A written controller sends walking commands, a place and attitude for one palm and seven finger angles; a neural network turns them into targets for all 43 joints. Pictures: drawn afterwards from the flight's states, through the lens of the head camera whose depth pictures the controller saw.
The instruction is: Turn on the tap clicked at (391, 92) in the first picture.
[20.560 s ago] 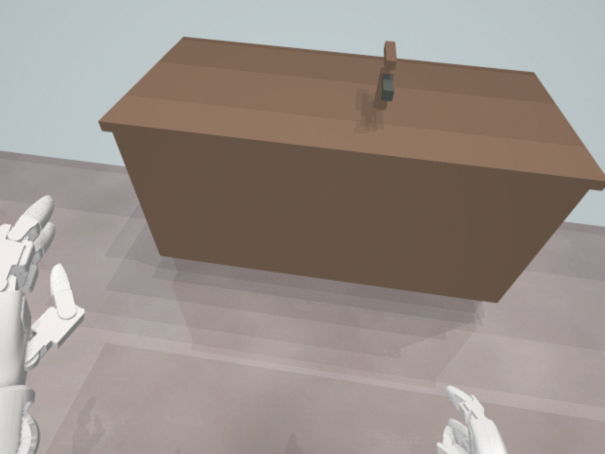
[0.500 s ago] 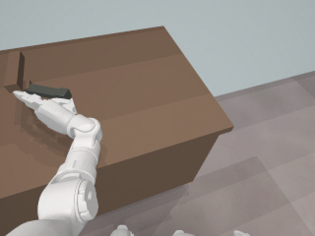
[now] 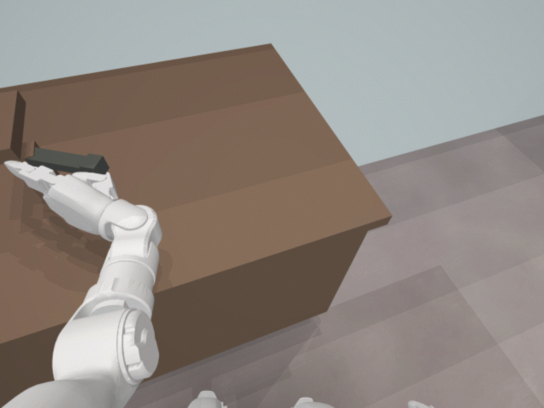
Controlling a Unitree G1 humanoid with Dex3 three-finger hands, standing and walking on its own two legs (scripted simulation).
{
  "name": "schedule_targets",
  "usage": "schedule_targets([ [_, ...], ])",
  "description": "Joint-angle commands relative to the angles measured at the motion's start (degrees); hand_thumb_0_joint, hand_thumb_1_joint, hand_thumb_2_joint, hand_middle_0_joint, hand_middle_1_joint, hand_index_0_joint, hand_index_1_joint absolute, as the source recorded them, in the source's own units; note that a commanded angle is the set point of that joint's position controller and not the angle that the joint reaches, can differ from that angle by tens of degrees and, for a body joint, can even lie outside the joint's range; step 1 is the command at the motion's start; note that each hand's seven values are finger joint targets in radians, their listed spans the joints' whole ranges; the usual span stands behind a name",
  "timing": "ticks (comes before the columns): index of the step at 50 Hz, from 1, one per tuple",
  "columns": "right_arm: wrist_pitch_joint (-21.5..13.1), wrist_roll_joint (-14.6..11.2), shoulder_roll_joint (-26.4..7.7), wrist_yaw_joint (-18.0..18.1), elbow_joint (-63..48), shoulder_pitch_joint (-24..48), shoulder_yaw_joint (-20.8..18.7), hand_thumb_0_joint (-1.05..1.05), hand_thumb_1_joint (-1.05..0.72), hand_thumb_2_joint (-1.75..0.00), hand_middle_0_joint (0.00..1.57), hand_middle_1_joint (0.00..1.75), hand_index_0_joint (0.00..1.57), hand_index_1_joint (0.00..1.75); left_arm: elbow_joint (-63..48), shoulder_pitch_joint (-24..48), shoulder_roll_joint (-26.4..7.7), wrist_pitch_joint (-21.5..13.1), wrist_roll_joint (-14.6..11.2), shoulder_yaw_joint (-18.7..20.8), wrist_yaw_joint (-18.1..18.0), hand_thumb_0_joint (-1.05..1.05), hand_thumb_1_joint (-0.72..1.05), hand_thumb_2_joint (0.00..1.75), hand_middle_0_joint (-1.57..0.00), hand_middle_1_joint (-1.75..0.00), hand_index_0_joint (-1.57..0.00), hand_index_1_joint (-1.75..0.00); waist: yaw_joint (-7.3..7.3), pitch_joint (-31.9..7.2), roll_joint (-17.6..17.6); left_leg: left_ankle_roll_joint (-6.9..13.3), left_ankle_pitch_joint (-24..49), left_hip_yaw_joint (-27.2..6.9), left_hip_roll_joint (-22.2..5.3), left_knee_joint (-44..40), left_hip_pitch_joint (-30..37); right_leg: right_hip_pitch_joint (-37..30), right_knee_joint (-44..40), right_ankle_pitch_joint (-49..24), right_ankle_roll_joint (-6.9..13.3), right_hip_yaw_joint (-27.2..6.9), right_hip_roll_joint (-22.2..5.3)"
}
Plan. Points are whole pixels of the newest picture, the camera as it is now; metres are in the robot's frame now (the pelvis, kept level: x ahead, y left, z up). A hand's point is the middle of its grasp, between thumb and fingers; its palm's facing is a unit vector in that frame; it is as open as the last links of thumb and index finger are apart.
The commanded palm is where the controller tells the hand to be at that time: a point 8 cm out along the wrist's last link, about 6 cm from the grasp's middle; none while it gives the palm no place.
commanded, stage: push the lever round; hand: left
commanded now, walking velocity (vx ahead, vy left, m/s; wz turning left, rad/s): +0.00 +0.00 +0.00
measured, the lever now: (94, 167) +0.47 +0.26 +0.08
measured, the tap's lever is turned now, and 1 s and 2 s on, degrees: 58 58 59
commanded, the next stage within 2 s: none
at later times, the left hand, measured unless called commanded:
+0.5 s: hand (108, 179) +0.45 +0.24 +0.08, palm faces +0.87 -0.47 -0.11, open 8.5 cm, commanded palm +0.45 +0.24 +0.07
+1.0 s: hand (107, 180) +0.45 +0.24 +0.08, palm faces +0.87 -0.47 -0.12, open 8.5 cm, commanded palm +0.45 +0.24 +0.07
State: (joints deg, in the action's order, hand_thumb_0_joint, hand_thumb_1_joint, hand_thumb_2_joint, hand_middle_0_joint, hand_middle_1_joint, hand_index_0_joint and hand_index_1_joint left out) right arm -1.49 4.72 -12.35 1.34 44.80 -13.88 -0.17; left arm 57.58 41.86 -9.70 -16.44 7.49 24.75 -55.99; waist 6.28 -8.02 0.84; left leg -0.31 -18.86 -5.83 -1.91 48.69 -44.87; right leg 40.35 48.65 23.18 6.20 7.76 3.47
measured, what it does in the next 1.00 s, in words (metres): stands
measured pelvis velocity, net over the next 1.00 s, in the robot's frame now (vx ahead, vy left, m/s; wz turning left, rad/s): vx -0.01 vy -0.04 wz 0.01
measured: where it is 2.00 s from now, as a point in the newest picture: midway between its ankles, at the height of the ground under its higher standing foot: outside the picture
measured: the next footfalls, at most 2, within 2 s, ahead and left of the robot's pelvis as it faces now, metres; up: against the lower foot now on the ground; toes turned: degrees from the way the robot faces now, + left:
none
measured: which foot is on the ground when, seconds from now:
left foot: down 0.00-1.00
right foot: down 0.00-1.00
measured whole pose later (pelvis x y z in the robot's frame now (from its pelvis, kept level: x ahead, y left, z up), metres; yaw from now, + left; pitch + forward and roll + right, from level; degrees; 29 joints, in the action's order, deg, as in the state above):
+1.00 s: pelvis -0.01 -0.04 -0.01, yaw +1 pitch +16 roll +1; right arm -3.4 4.1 -13.9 1.0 44.6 -15.4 0.4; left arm 58.6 43.7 -15.7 -13.5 4.6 27.5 -49.6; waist 6.7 -8.3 0.8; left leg 1.5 -19.2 -7.8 -2.4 49.8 -48.1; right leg 44.1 51.0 23.7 7.8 9.4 4.6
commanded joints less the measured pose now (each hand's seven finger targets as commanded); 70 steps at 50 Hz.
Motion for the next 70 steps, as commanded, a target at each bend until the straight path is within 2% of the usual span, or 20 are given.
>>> schedule_targets([
  [1, -1.8, -0.6, -8.2, 0.9, -5.5, -1.1, -2.7, 0.00, -0.90, -0.90, 0.20, 0.30, 0.20, 0.30, -11.9, 32.3, -14.3, -1.6, 2.9, -5.3, 7.5, 0.00, 0.90, 0.90, -0.15, -0.15, -0.15, -0.15, 4.03, -17.9, -0.1, 3.1, -1.0, 4.1, 1.9, -2.8, 6.1, -11.1, -14.0, -5.9, -7.3, -13.2, -5.1],
  [9, -2.0, -0.4, -8.3, 0.6, -5.4, -2.1, -2.6, 0.00, -0.90, -0.90, 0.20, 0.30, 0.20, 0.30, -12.4, 33.0, -14.2, -1.7, 2.9, -5.4, 8.4, 0.00, 0.90, 0.90, -0.15, -0.15, -0.15, -0.15, 4.36, -18.4, 0.8, 3.2, 0.1, 3.7, 2.0, -2.6, 6.6, -10.9, -13.0, -9.9, -7.5, -12.8, -5.1],
  [12, -2.0, -0.4, -8.6, 0.6, -4.9, -2.2, -2.7, 0.00, -0.90, -0.90, 0.20, 0.30, 0.20, 0.30, -10.8, 31.8, -16.8, -1.3, 2.6, -3.1, 8.6, 0.00, 0.90, 0.90, -0.15, -0.15, -0.15, -0.15, 3.98, -17.2, -0.3, 3.0, -0.8, 3.4, 2.0, -2.2, 4.3, -11.2, -13.6, -8.7, -7.9, -13.9, -5.6],
  [19, -2.4, -0.6, -8.6, 0.5, -5.6, -2.6, -2.5, 0.00, -0.90, -0.90, 0.20, 0.30, 0.20, 0.30, -12.0, 33.0, -16.0, -1.1, 2.0, -4.7, 9.8, 0.00, 0.90, 0.90, -0.15, -0.15, -0.15, -0.15, 4.33, -18.2, 1.0, 3.1, -0.9, 3.4, 1.9, -1.9, 4.6, -11.0, -13.3, -9.2, -8.2, -14.6, -5.8],
  [22, -2.4, -0.6, -9.0, 0.7, -5.0, -2.9, -2.6, 0.00, -0.90, -0.90, 0.20, 0.30, 0.20, 0.30, -11.0, 32.3, -18.6, -0.9, 1.6, -2.3, 10.0, 0.00, 0.90, 0.90, -0.15, -0.15, -0.15, -0.15, 4.12, -18.4, -0.5, 3.0, -1.2, 3.1, 1.9, -1.3, 2.9, -11.9, -13.4, -9.7, -8.5, -15.3, -6.2],
  [24, -2.6, -0.7, -8.7, 0.6, -5.6, -2.9, -2.4, 0.00, -0.90, -0.90, 0.20, 0.30, 0.20, 0.30, -12.5, 33.4, -17.1, -1.0, 1.6, -4.2, 10.4, 0.00, 0.90, 0.90, -0.15, -0.15, -0.15, -0.15, 4.24, -19.0, 1.1, 3.0, -1.0, 3.2, 1.9, -1.5, 3.7, -11.7, -13.1, -9.9, -8.5, -15.2, -6.2],
  [29, -3.0, -0.6, -8.9, 0.3, -5.5, -3.4, -2.4, 0.00, -0.90, -0.90, 0.20, 0.30, 0.20, 0.30, -12.3, 33.7, -17.4, -0.9, 1.5, -4.0, 10.7, 0.00, 0.90, 0.90, -0.15, -0.15, -0.15, -0.15, 4.46, -19.1, 0.4, 3.1, -1.3, 2.9, 2.0, -0.9, 3.0, -11.4, -13.0, -10.3, -8.7, -15.5, -6.3],
  [32, -2.9, -0.5, -9.1, 0.3, -5.1, -3.6, -2.5, 0.00, -0.90, -0.90, 0.20, 0.30, 0.20, 0.30, -10.9, 32.7, -19.8, -0.4, 1.6, -1.8, 10.7, 0.00, 0.90, 0.90, -0.15, -0.15, -0.15, -0.15, 4.09, -18.4, 0.7, 2.9, -1.3, 2.6, 2.0, -0.3, 1.1, -12.3, -12.9, -11.8, -8.9, -16.4, -6.8],
  [34, -3.0, -0.6, -9.0, 0.1, -5.5, -3.7, -2.4, 0.00, -0.90, -0.90, 0.20, 0.30, 0.20, 0.30, -12.5, 34.0, -18.8, -0.3, 1.5, -3.2, 11.1, 0.00, 0.90, 0.90, -0.15, -0.15, -0.15, -0.15, 4.35, -19.5, 1.0, 2.9, -1.3, 2.6, 2.0, -0.2, 1.3, -12.6, -12.7, -12.1, -9.1, -16.6, -7.0],
  [36, -3.1, -0.6, -9.1, 0.2, -5.4, -3.8, -2.4, 0.00, -0.90, -0.90, 0.20, 0.30, 0.20, 0.30, -11.7, 33.2, -19.9, -0.1, 1.3, -2.3, 11.3, 0.00, 0.90, 0.90, -0.15, -0.15, -0.15, -0.15, 4.26, -19.3, -0.9, 2.8, -1.5, 2.4, 1.9, 0.1, -0.2, -13.4, -12.9, -12.2, -9.5, -17.2, -7.3],
  [37, -3.0, -0.6, -9.3, 0.2, -5.0, -3.7, -2.5, 0.00, -0.90, -0.90, 0.20, 0.30, 0.20, 0.30, -11.1, 33.4, -20.8, 0.0, 1.5, -1.5, 11.4, 0.00, 0.90, 0.90, -0.15, -0.15, -0.15, -0.15, 4.17, -18.9, 0.6, 2.8, -1.5, 2.4, 1.9, 0.2, -0.1, -12.7, -12.7, -11.9, -9.2, -17.1, -7.2],
  [39, -3.2, -0.7, -9.0, 0.1, -5.5, -3.8, -2.3, 0.00, -0.90, -0.90, 0.20, 0.30, 0.20, 0.30, -11.8, 34.3, -18.5, 0.0, 1.4, -3.9, 11.7, 0.00, 0.90, 0.90, -0.15, -0.15, -0.15, -0.15, 4.55, -18.9, 1.2, 2.9, -1.9, 2.5, 1.8, -0.2, 1.1, -11.3, -12.9, -9.1, -9.0, -16.6, -6.8],
  [42, -3.4, -0.7, -9.5, 0.2, -4.9, -4.0, -2.5, 0.00, -0.90, -0.90, 0.20, 0.30, 0.20, 0.30, -11.0, 33.7, -20.3, 0.2, 1.0, -2.2, 11.6, 0.00, 0.90, 0.90, -0.15, -0.15, -0.15, -0.15, 4.26, -18.7, 0.5, 2.9, -2.1, 2.4, 1.8, 0.3, 0.2, -11.7, -13.2, -9.4, -9.1, -17.2, -7.0],
  [51, -3.7, -1.2, -9.6, 0.4, -5.3, -3.7, -2.1, 0.00, -0.90, -0.90, 0.20, 0.30, 0.20, 0.30, -11.4, 33.7, -20.6, 1.0, 0.1, -3.3, 12.7, 0.00, 0.90, 0.90, -0.15, -0.15, -0.15, -0.15, 4.20, -18.8, 0.6, 2.5, -2.8, 2.1, 1.5, 0.5, -1.6, -13.0, -13.6, -8.1, -9.6, -19.1, -8.0],
  [52, -3.5, -1.2, -9.8, 0.4, -4.7, -3.9, -2.3, 0.00, -0.90, -0.90, 0.20, 0.30, 0.20, 0.30, -9.9, 33.2, -21.9, 1.3, 0.2, -1.8, 12.7, 0.00, 0.90, 0.90, -0.15, -0.15, -0.15, -0.15, 4.11, -18.0, 0.3, 2.6, -2.9, 2.0, 1.5, 0.7, -2.0, -12.7, -13.6, -8.5, -9.5, -18.9, -7.9],
  [58, -3.9, -1.4, -9.7, 0.4, -4.9, -3.9, -2.1, 0.00, -0.90, -0.90, 0.20, 0.30, 0.20, 0.30, -11.6, 33.8, -20.4, 1.3, -0.2, -3.5, 13.2, 0.00, 0.90, 0.90, -0.15, -0.15, -0.15, -0.15, 4.34, -19.0, 1.4, 2.6, -2.6, 1.9, 1.4, 0.6, -0.8, -12.3, -13.0, -9.3, -9.4, -18.6, -7.8],
  [60, -4.0, -1.3, -9.8, 0.4, -4.9, -3.9, -2.1, 0.00, -0.90, -0.90, 0.20, 0.30, 0.20, 0.30, -11.7, 33.4, -21.5, 1.3, -0.4, -2.7, 13.2, 0.00, 0.90, 0.90, -0.15, -0.15, -0.15, -0.15, 4.20, -19.5, -0.8, 2.5, -2.7, 1.7, 1.4, 1.2, -2.3, -14.0, -13.0, -11.4, -10.1, -19.7, -8.5],
  [64, -4.0, -1.3, -9.8, 0.2, -4.8, -4.0, -2.2, 0.00, -0.90, -0.90, 0.20, 0.30, 0.20, 0.30, -12.4, 34.0, -21.8, 1.2, -0.3, -2.3, 13.4, 0.00, 0.90, 0.90, -0.15, -0.15, -0.15, -0.15, 4.03, -20.6, 0.1, 2.4, -2.3, 1.7, 1.6, 1.6, -2.6, -14.7, -12.2, -13.3, -10.0, -19.7, -8.7],
  [67, -3.7, -1.2, -9.9, 0.2, -4.5, -3.8, -2.3, 0.00, -0.90, -0.90, 0.20, 0.30, 0.20, 0.30, -11.1, 33.5, -22.8, 1.7, -0.1, -1.2, 13.2, 0.00, 0.90, 0.90, -0.15, -0.15, -0.15, -0.15, 3.95, -18.8, 0.1, 2.3, -2.5, 1.6, 1.4, 1.8, -3.7, -14.2, -12.4, -13.1, -10.1, -19.9, -8.9],
  [70, -4.1, -1.1, -9.7, 0.0, -4.9, -4.3, -2.2, 0.00, -0.90, -0.90, 0.20, 0.30, 0.20, 0.30, -12.4, 34.4, -21.2, 1.2, 0.1, -2.6, 13.2, 0.00, 0.90, 0.90, -0.15, -0.15, -0.15, -0.15, 4.21, -20.1, 1.1, 2.5, -2.2, 1.8, 1.6, 1.5, -1.7, -13.3, -12.1, -12.7, -9.9, -19.1, -8.2],
])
